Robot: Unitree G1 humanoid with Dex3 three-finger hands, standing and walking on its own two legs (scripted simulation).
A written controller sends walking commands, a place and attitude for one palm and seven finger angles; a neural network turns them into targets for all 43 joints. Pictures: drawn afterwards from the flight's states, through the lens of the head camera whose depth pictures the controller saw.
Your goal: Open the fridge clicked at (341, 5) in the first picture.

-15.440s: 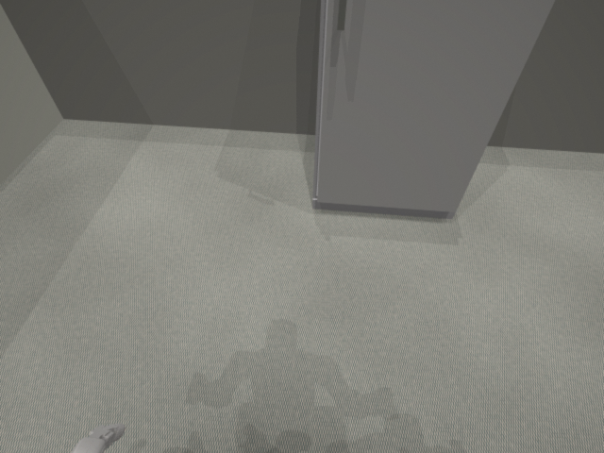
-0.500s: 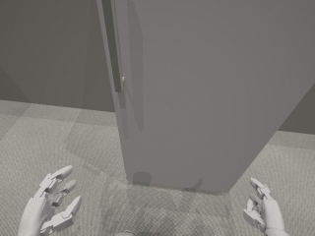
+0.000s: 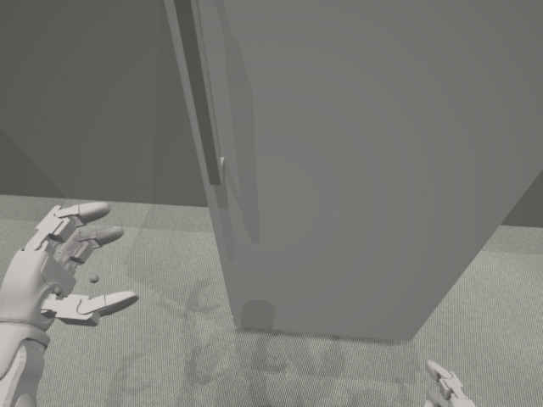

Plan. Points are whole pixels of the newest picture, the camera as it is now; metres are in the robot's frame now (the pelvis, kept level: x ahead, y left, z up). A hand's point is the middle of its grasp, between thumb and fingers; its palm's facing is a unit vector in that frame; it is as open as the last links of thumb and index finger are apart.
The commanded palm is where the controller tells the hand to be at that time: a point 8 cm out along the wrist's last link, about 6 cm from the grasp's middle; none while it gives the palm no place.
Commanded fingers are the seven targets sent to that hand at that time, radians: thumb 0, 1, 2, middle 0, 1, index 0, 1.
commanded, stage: raise the hand to about handle height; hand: left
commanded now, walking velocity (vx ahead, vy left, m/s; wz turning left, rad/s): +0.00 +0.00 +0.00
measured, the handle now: (201, 65) +0.48 +0.15 +0.28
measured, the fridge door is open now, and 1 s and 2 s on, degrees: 0 0 0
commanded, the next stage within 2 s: move the hooked fingers beside the handle in 1.12 s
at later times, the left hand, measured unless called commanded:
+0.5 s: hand out of the picture +0.22 +0.30 +0.22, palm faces +0.08 -0.99 -0.13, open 13.9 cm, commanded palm +0.19 +0.34 +0.24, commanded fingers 0.00 -0.50 0.30 -0.30 -1.20 -0.30 -1.20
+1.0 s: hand out of the picture +0.23 +0.29 +0.26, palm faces +0.09 -0.99 -0.11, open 13.9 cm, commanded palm +0.20 +0.33 +0.26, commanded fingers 0.00 -0.50 0.30 -0.30 -1.20 -0.30 -1.20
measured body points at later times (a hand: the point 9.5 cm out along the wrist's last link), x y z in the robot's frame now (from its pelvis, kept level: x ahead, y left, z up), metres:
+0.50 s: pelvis -0.03 +0.02 +0.02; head -0.06 +0.01 +0.46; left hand +0.21 +0.35 +0.23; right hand +0.20 -0.16 -0.04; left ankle +0.05 +0.09 -0.72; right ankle -0.04 -0.09 -0.72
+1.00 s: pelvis -0.04 +0.00 +0.01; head -0.08 -0.01 +0.46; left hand +0.21 +0.34 +0.27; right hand +0.16 -0.21 -0.04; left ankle +0.05 +0.08 -0.72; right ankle -0.04 -0.09 -0.72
